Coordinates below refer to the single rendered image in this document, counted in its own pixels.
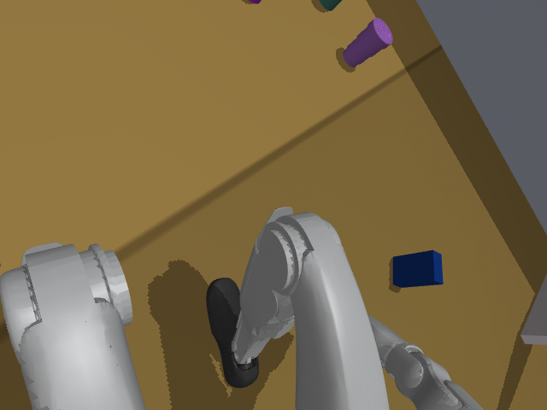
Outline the right robot arm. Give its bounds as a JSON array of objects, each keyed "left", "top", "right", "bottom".
[{"left": 385, "top": 343, "right": 484, "bottom": 410}]

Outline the right robot foot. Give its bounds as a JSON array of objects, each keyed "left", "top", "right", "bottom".
[{"left": 206, "top": 278, "right": 259, "bottom": 388}]

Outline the right robot hand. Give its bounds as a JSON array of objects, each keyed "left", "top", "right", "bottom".
[{"left": 368, "top": 315, "right": 406, "bottom": 369}]

